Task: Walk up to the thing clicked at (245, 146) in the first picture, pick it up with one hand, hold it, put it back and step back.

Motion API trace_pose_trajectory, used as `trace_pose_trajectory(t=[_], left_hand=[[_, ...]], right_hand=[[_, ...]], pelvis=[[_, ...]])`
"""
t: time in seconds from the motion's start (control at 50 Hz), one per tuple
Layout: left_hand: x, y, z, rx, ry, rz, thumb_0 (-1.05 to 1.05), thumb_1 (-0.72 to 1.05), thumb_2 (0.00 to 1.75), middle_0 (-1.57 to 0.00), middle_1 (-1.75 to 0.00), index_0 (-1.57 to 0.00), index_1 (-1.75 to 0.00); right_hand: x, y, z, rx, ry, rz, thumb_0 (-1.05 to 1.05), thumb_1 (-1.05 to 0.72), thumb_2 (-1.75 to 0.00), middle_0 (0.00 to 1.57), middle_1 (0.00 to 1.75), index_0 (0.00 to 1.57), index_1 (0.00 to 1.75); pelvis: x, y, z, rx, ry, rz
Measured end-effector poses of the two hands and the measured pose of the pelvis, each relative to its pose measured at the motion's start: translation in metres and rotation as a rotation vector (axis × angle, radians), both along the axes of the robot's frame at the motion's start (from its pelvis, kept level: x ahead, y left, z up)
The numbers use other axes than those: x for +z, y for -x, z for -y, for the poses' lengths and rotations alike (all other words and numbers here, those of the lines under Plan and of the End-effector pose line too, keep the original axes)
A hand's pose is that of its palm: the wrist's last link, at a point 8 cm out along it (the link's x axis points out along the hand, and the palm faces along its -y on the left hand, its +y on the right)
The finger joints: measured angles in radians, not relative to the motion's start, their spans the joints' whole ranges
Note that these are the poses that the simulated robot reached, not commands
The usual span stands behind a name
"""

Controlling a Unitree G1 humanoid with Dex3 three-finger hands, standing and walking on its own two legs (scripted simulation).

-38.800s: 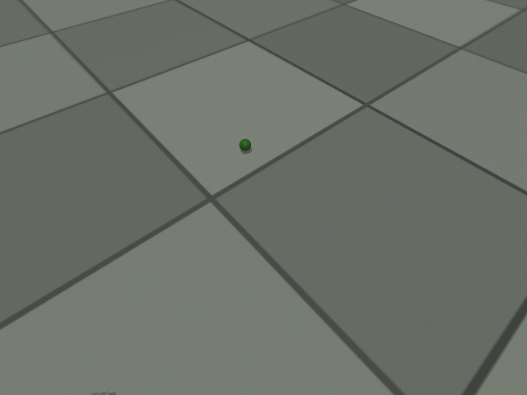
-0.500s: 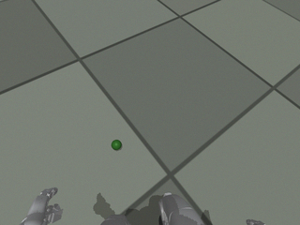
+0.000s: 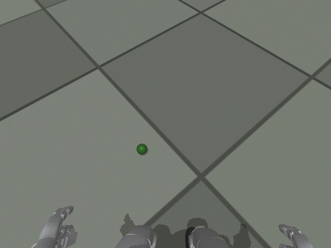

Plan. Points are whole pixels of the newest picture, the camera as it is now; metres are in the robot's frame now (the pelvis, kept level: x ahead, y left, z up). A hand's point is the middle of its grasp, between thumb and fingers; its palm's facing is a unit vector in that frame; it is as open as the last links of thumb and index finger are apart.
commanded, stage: step back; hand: left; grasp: from above
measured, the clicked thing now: (141, 149) +0.64 +0.20 -0.73
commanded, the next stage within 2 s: none
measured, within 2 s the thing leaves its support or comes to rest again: neither
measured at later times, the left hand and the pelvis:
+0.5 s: hand out of the picture -0.06 +0.26 -0.17, palm faces -0.08 -0.91 -0.40, open 7.4 cm; pelvis -0.15 -0.02 -0.02, yaw -5 degrees
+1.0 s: hand out of the picture -0.18 +0.21 -0.15, palm faces +0.03 -0.94 -0.34, open 7.3 cm; pelvis -0.31 -0.05 -0.01, yaw +3 degrees
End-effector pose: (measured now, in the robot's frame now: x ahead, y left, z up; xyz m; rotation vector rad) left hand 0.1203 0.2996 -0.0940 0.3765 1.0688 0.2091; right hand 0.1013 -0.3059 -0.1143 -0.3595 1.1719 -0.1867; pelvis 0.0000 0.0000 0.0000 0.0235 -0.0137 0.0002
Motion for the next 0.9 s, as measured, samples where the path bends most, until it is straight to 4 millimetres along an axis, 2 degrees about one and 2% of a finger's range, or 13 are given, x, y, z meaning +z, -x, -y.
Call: trace_pose_trajectory(t=[0.12, 0.22, 0.3, 0.38, 0.44, 0.52, 0.56, 0.62, 0.68, 0.76, 0.82, 0.9], left_hand=[[-0.02, 0.023, -0.019, -0.004, 0.031, 0.05, 0.0, 0.91, 0.9, -0.21, -0.3, -0.21, -0.3], [-0.023, 0.065, -0.021, 0.019, 0.059, -0.024, 0.0, 0.91, 0.9, -0.21, -0.3, -0.2, -0.29], [-0.022, 0.102, -0.025, 0.04, 0.065, -0.056, 0.0, 0.91, 0.9, -0.21, -0.3, -0.21, -0.3], [-0.027, 0.14, -0.025, 0.039, 0.032, -0.123, 0.0, 0.91, 0.9, -0.21, -0.3, -0.2, -0.29], [-0.03, 0.163, -0.017, 0.022, 0.011, -0.164, 0.0, 0.91, 0.9, -0.21, -0.3, -0.2, -0.29], [-0.032, 0.189, 0.003, 0.003, -0.013, -0.168, 0.0, 0.91, 0.9, -0.21, -0.3, -0.2, -0.29], [-0.025, 0.204, 0.017, 0.004, -0.005, -0.159, 0.0, 0.91, 0.9, -0.2, -0.3, -0.2, -0.29], [-0.011, 0.225, 0.03, 0.004, -0.006, -0.14, 0.0, 0.91, 0.9, -0.21, -0.3, -0.21, -0.29], [0.001, 0.236, 0.037, 0.012, -0.016, -0.122, 0.0, 0.91, 0.9, -0.21, -0.3, -0.21, -0.3], [0.004, 0.24, 0.039, 0.0, -0.034, -0.059, 0.0, 0.9, 0.9, -0.21, -0.3, -0.21, -0.3], [-0.001, 0.245, 0.038, 0.002, -0.032, 0.003, 0.0, 0.9, 0.9, -0.21, -0.3, -0.21, -0.3], [-0.02, 0.262, 0.035, 0.022, 0.002, 0.058, 0.0, 0.91, 0.9, -0.21, -0.3, -0.21, -0.3]], right_hand=[[0.001, 0.049, -0.007, 0.009, 0.069, -0.018, 0.0, -0.9, -0.9, 0.2, 0.3, 0.21, 0.3], [0.022, 0.092, -0.014, 0.001, 0.073, -0.031, 0.0, -0.9, -0.9, 0.2, 0.3, 0.21, 0.3], [0.033, 0.108, -0.008, 0.002, 0.091, -0.022, 0.01, -0.9, -0.9, 0.21, 0.3, 0.21, 0.3], [0.034, 0.114, 0.003, 0.003, 0.098, 0.038, 0.01, -0.9, -0.9, 0.21, 0.3, 0.21, 0.3], [0.028, 0.122, 0.016, 0.005, 0.095, 0.085, 0.0, -0.9, -0.9, 0.21, 0.3, 0.21, 0.3], [0.008, 0.14, 0.04, -0.004, 0.075, 0.123, 0.0, -0.9, -0.9, 0.21, 0.3, 0.21, 0.3], [-0.001, 0.153, 0.048, -0.024, 0.057, 0.114, 0.0, -0.9, -0.9, 0.2, 0.3, 0.21, 0.3], [-0.002, 0.176, 0.051, -0.049, 0.027, 0.087, 0.0, -0.9, -0.9, 0.2, 0.3, 0.21, 0.3], [-0.001, 0.2, 0.052, -0.048, 0.008, 0.066, 0.01, -0.9, -0.9, 0.2, 0.3, 0.21, 0.3], [-0.005, 0.235, 0.053, -0.028, 0.015, 0.019, 0.0, -0.9, -0.9, 0.2, 0.3, 0.21, 0.3], [-0.008, 0.259, 0.05, 0.0, 0.026, -0.02, 0.01, -0.9, -0.9, 0.2, 0.3, 0.21, 0.3], [-0.01, 0.289, 0.043, 0.033, 0.042, -0.04, 0.01, -0.9, -0.9, 0.2, 0.3, 0.21, 0.3]], pelvis=[[-0.014, 0.041, -0.014, 0.025, -0.008, 0.037], [-0.002, 0.064, -0.017, 0.03, 0.045, 0.034], [0.004, 0.082, -0.012, -0.003, 0.047, 0.008], [0.0, 0.106, -0.004, -0.032, 0.037, 0.003], [-0.006, 0.126, 0.006, -0.061, 0.026, 0.007], [-0.019, 0.156, 0.023, -0.078, 0.032, 0.023], [-0.018, 0.169, 0.029, -0.048, 0.063, 0.038], [-0.01, 0.183, 0.037, -0.065, -0.003, 0.027], [-0.002, 0.196, 0.042, -0.054, -0.024, 0.009], [-0.003, 0.22, 0.046, -0.026, -0.009, -0.004], [-0.008, 0.242, 0.048, 0.01, 0.007, 0.0], [-0.019, 0.274, 0.048, 0.044, -0.012, 0.032]])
